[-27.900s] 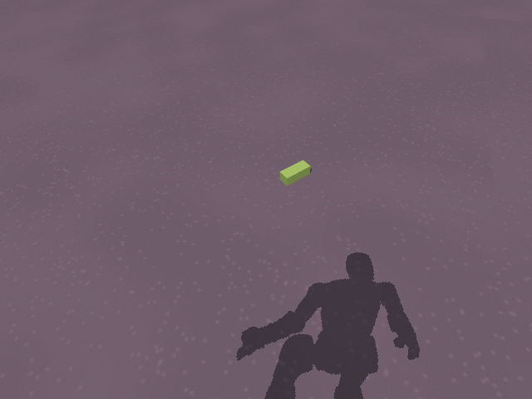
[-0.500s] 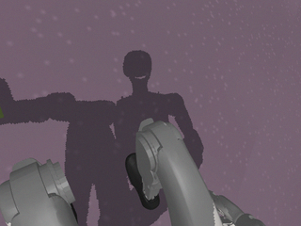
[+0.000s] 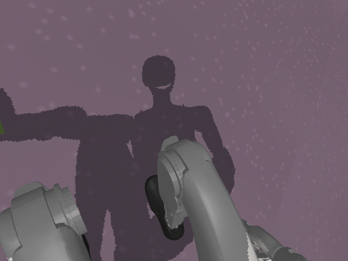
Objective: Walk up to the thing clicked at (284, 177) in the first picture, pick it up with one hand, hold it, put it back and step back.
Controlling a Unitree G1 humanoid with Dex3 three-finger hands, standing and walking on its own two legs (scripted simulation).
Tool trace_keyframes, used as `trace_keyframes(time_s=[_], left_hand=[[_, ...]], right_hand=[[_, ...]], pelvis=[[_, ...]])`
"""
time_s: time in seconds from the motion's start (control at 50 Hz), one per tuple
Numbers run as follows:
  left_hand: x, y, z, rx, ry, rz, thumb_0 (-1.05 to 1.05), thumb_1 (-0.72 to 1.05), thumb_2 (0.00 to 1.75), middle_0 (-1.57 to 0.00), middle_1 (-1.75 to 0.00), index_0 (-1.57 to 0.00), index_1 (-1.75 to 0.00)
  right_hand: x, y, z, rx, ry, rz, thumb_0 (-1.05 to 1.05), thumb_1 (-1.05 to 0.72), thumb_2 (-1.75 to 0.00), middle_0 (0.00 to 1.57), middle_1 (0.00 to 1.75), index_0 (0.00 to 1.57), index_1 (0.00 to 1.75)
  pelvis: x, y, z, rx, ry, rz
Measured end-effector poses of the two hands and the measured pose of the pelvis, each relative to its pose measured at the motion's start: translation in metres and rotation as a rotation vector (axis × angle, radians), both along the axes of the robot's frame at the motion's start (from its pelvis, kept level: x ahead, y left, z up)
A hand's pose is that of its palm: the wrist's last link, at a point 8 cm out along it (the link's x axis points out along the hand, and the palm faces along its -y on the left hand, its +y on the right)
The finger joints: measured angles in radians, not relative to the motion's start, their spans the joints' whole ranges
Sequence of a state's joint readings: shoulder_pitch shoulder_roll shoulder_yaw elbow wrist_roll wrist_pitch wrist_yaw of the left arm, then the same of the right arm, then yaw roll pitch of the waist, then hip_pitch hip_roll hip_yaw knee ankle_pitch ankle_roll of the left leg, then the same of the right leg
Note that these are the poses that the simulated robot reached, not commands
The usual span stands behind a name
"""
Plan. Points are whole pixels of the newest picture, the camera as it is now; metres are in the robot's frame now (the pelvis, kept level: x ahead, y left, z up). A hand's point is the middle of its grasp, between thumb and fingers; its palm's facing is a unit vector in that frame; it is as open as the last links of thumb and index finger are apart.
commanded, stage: withdraw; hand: left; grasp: from above
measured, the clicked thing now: out of the picture +0.44 +0.34 -0.27
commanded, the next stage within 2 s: home in 0.90 s
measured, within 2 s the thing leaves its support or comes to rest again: neither
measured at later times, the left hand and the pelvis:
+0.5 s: hand out of the picture +0.45 +0.37 -0.13, palm faces -0.32 -0.08 -0.94, open 14.0 cm; pelvis +0.00 +0.00 +0.02, yaw +3 degrees
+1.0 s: hand out of the picture +0.40 +0.35 -0.12, palm faces -0.51 -0.10 -0.85, open 13.9 cm; pelvis -0.02 -0.01 +0.04, yaw +7 degrees
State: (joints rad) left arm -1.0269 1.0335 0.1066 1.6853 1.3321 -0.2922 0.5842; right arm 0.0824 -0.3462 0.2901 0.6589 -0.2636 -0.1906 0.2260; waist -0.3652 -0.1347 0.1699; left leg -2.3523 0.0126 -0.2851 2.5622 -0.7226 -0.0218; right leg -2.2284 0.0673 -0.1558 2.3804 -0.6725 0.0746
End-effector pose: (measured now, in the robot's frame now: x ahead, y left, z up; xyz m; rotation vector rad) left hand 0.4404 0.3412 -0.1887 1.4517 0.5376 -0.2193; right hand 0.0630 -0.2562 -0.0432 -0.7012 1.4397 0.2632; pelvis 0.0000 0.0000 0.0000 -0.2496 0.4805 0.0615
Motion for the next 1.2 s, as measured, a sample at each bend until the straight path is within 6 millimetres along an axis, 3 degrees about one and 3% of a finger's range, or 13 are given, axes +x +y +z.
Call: trace_keyframes(time_s=[0.16, 0.26, 0.38, 0.48, 0.6, 0.72, 0.84, 1.0, 1.1, 1.2], left_hand=[[0.001, 0.0, 0.002, 0.004, -0.015, -0.01, 0.0, -0.49, 0.98, -0.08, -1.0, -0.09, -0.99], [0.006, 0.004, 0.016, 0.016, -0.094, 0.025, 0.0, -0.49, 0.97, -0.09, -1.01, -0.09, -0.99], [0.009, 0.016, 0.06, 0.072, -0.185, 0.107, 0.0, -0.49, 0.97, -0.09, -1.0, -0.1, -0.99], [0.007, 0.024, 0.104, 0.11, -0.143, 0.154, 0.0, -0.49, 0.97, -0.09, -1.0, -0.09, -0.99], [0.004, 0.02, 0.159, 0.105, -0.05, 0.125, 0.0, -0.5, 0.98, -0.09, -1.0, -0.09, -0.99], [-0.002, 0.011, 0.184, 0.064, 0.023, 0.073, 0.0, -0.49, 0.99, -0.11, -0.99, -0.1, -0.99], [-0.013, 0.009, 0.175, 0.04, 0.037, 0.034, 0.01, -0.48, 0.98, -0.11, -0.99, -0.11, -0.99], [-0.027, 0.01, 0.125, 0.022, 0.061, -0.005, 0.0, -0.47, 0.97, -0.11, -0.98, -0.11, -0.98], [-0.019, 0.008, 0.097, 0.006, -0.003, -0.013, 0.0, -0.42, 0.96, -0.15, -0.94, -0.15, -0.93], [-0.003, 0.008, 0.087, 0.005, -0.094, 0.037, 0.0, -0.28, 0.95, -0.21, -0.81, -0.2, -0.81]], right_hand=[[0.0, 0.001, 0.001, 0.0, -0.008, 0.001, 0.0, -0.9, -0.89, 0.2, 0.3, 0.2, 0.3], [0.003, 0.002, -0.001, 0.023, -0.014, -0.008, 0.0, -0.9, -0.89, 0.2, 0.3, 0.2, 0.3], [0.015, 0.003, -0.007, 0.077, -0.052, -0.069, 0.0, -0.9, -0.89, 0.2, 0.3, 0.2, 0.3], [0.03, 0.004, -0.012, 0.124, -0.108, -0.136, 0.01, -0.9, -0.89, 0.2, 0.3, 0.2, 0.3], [0.041, 0.003, -0.006, 0.146, -0.14, -0.197, 0.0, -0.91, -0.9, 0.2, 0.3, 0.2, 0.3], [0.039, -0.007, 0.01, 0.099, -0.156, -0.207, 0.0, -0.91, -0.9, 0.2, 0.3, 0.2, 0.3], [0.024, -0.021, 0.019, 0.022, -0.131, -0.199, 0.0, -0.91, -0.9, 0.2, 0.3, 0.2, 0.3], [0.0, -0.026, 0.011, -0.047, -0.079, -0.183, 0.01, -0.9, -0.89, 0.2, 0.3, 0.2, 0.3], [-0.011, -0.02, 0.001, -0.062, -0.057, -0.174, 0.01, -0.9, -0.89, 0.2, 0.3, 0.2, 0.3], [-0.019, -0.01, -0.007, -0.042, -0.046, -0.196, 0.01, -0.89, -0.89, 0.2, 0.3, 0.2, 0.3]], pelvis=[[0.0, 0.001, -0.001, 0.0, -0.004, 0.0], [0.001, 0.0, 0.001, 0.001, 0.012, 0.0], [0.005, -0.001, 0.007, 0.013, 0.067, 0.009], [0.004, -0.001, 0.019, 0.033, 0.099, 0.028], [-0.001, -0.003, 0.043, 0.061, 0.112, 0.057], [-0.008, -0.008, 0.06, 0.078, 0.103, 0.073], [-0.014, -0.011, 0.061, 0.083, 0.095, 0.076], [-0.016, -0.009, 0.041, 0.076, 0.076, 0.069], [-0.015, -0.007, 0.024, 0.065, 0.061, 0.063], [-0.011, -0.005, 0.015, 0.055, 0.074, 0.058]])
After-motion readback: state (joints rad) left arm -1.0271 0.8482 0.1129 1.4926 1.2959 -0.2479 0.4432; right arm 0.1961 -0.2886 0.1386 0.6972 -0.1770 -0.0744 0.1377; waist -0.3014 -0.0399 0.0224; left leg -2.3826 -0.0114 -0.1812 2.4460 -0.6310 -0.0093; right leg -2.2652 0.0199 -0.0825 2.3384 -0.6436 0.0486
